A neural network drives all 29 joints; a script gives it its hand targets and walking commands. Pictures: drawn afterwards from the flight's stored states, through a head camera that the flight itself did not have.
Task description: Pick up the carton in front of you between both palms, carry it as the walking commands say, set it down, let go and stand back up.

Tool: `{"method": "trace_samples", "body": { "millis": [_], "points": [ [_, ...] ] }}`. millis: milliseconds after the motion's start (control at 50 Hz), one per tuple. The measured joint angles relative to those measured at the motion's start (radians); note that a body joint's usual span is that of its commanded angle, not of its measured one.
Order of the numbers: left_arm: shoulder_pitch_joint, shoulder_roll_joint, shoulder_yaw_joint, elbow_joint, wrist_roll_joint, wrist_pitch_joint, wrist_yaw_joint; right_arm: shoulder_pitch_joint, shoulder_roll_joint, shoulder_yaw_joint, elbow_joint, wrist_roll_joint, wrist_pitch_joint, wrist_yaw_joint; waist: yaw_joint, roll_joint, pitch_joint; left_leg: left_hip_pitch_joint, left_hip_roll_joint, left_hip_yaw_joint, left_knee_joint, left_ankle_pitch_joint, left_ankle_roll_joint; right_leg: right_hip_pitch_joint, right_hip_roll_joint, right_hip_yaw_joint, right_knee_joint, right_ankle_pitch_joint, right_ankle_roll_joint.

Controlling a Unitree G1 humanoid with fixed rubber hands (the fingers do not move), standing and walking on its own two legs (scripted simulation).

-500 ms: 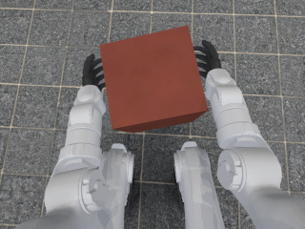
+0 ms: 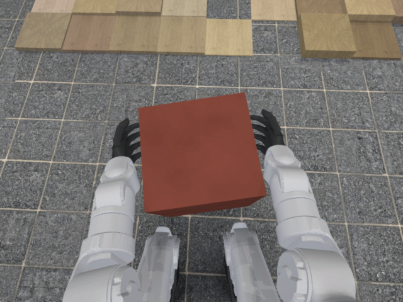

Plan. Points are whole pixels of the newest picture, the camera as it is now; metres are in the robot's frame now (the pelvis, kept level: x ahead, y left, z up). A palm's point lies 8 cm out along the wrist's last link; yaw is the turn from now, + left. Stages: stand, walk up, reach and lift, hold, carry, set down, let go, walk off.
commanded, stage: reach and lift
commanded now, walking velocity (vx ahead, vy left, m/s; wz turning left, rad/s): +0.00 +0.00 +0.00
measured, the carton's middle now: (201, 164) +0.41 -0.01 -0.13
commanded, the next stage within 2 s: hold in 1.84 s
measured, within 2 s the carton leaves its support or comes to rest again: neither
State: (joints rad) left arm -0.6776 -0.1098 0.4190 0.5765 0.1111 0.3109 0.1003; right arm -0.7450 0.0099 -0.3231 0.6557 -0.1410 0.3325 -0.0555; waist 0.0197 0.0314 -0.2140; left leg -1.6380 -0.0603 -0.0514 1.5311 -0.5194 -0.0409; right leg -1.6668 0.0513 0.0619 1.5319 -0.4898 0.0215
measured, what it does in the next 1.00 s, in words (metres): rises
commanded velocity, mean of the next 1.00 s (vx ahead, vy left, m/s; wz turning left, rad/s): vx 0.00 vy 0.00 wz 0.00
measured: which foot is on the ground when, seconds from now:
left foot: down 0.00-1.00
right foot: down 0.00-1.00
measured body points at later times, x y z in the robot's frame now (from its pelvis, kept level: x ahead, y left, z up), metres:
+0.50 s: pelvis +0.05 +0.00 +0.14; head +0.13 -0.01 +0.58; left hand +0.39 +0.15 +0.10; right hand +0.39 -0.15 +0.10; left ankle +0.08 +0.13 -0.54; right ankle +0.09 -0.12 -0.54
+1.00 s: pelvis +0.06 +0.01 +0.20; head +0.03 +0.01 +0.65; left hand +0.37 +0.16 +0.22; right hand +0.37 -0.15 +0.21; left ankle +0.08 +0.13 -0.54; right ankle +0.09 -0.12 -0.54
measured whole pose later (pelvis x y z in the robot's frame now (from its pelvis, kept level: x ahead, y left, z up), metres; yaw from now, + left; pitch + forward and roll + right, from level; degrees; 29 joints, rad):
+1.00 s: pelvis +0.06 +0.01 +0.20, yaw -1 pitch -3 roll +0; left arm -0.31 -0.16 0.29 0.41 0.29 0.62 0.01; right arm -0.29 0.16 -0.28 0.40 -0.29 0.61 -0.02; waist 0.01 0.01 -0.02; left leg -0.17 -0.02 -0.07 0.47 -0.24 0.00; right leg -0.19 0.02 0.08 0.47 -0.22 0.01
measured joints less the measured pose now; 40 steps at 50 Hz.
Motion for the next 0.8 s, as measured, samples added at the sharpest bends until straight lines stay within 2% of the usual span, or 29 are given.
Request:
{"method": "trace_samples", "body": {
  "millis": [100, 300, 460, 500, 640, 800],
  "points": [
    [0.048, -0.003, -0.009, 0.012, 0.019, -0.005, -0.011, 0.056, 0.022, -0.003, -0.003, -0.005, -0.003, -0.005, 0.008, -0.01, -0.014, 0.127, 0.007, -0.003, -0.089, 0.009, 0.005, 0.127, 0.001, 0.0, -0.089, 0.009, -0.003],
    [0.157, -0.023, -0.034, -0.001, 0.048, 0.009, -0.03, 0.194, 0.065, -0.002, -0.036, -0.049, -0.01, 0.002, -0.008, 0.001, -0.014, 0.403, 0.005, -0.018, -0.296, 0.044, 0.013, 0.413, -0.014, -0.007, -0.301, 0.038, -0.008],
    [0.282, -0.057, -0.067, -0.047, 0.084, 0.017, -0.037, 0.333, 0.086, 0.024, -0.103, -0.03, 0.009, 0.004, 0.002, -0.009, 0.007, 0.669, 0.022, -0.005, -0.505, 0.09, 0.024, 0.672, -0.009, 0.013, -0.508, 0.089, -0.006],
    [0.318, -0.061, -0.075, -0.062, 0.088, 0.027, -0.041, 0.367, 0.092, 0.037, -0.118, -0.036, 0.019, 0.004, 0.006, -0.008, 0.013, 0.743, 0.025, -0.004, -0.562, 0.105, 0.026, 0.746, -0.01, 0.015, -0.564, 0.103, -0.006],
    [0.38, -0.051, -0.099, -0.08, 0.078, 0.082, -0.05, 0.429, 0.118, 0.051, -0.154, -0.079, 0.08, 0.006, -0.009, -0.007, 0.062, 1.002, 0.026, -0.014, -0.748, 0.16, 0.03, 1.007, -0.021, 0.011, -0.748, 0.154, -0.01],
    [0.405, -0.044, -0.15, -0.15, 0.097, 0.189, -0.057, 0.479, 0.13, 0.065, -0.245, -0.075, 0.178, 0.005, -0.012, -0.016, 0.13, 1.28, 0.037, -0.012, -0.931, 0.22, 0.034, 1.286, -0.023, 0.018, -0.936, 0.217, -0.009]
  ]
}}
